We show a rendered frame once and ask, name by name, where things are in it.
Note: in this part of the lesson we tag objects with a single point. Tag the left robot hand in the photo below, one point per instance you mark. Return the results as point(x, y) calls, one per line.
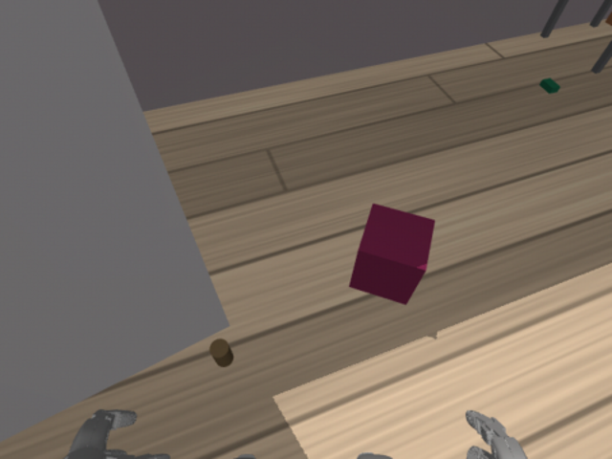
point(94, 433)

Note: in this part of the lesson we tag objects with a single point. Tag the right robot hand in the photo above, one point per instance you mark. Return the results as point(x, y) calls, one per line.
point(494, 434)

